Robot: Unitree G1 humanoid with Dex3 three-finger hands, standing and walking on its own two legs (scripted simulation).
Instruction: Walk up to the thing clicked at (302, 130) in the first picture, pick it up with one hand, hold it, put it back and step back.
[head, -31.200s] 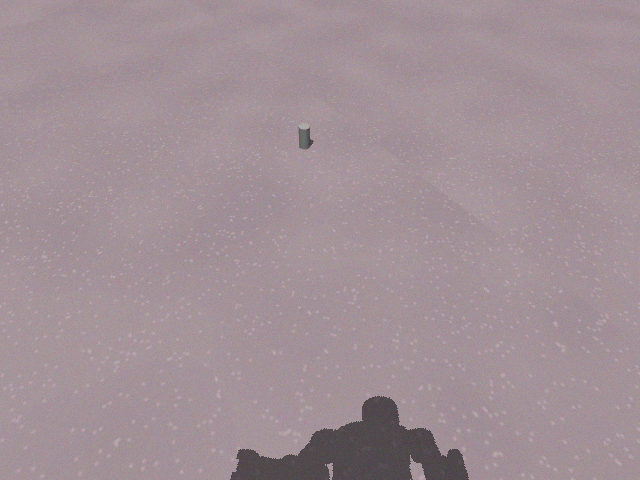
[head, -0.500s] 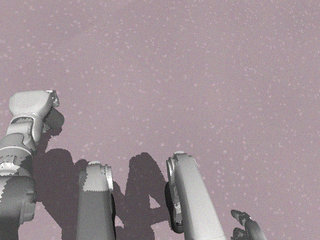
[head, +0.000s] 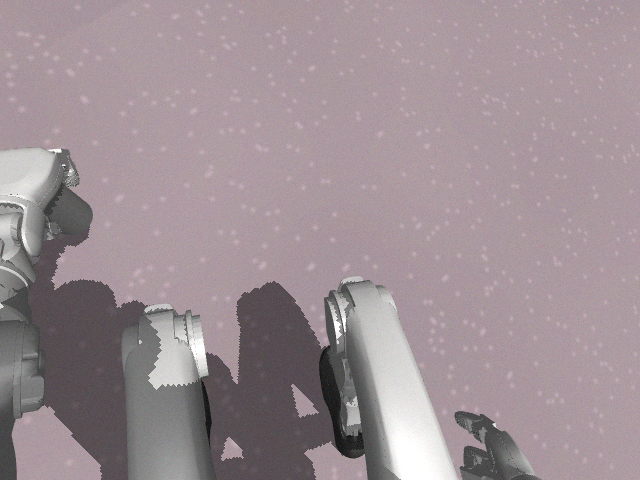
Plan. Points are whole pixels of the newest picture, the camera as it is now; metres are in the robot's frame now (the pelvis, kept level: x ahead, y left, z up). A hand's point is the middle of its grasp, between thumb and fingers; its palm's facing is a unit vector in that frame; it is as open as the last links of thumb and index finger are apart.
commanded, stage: crouch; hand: left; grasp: from above
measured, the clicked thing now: (53, 204) +0.48 +0.29 -0.19
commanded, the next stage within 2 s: lower in 0.40 s
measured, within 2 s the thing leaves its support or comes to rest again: rests again in 1.40 s
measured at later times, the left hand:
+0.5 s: hand (47, 210) +0.47 +0.30 -0.19, palm faces -0.44 -0.05 -0.89, open 8.5 cm
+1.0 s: hand (61, 220) +0.47 +0.30 -0.25, palm faces -0.45 -0.06 -0.89, open 8.4 cm
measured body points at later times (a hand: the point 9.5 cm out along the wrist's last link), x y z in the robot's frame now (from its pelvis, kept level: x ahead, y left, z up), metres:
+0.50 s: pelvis +0.00 +0.01 -0.04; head +0.23 +0.07 +0.34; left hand +0.49 +0.30 -0.14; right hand +0.04 -0.27 -0.14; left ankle +0.08 +0.14 -0.36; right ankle +0.09 -0.14 -0.36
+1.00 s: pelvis +0.00 +0.01 -0.07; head +0.25 +0.09 +0.30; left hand +0.49 +0.30 -0.20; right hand +0.04 -0.27 -0.16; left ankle +0.08 +0.14 -0.36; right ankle +0.09 -0.14 -0.36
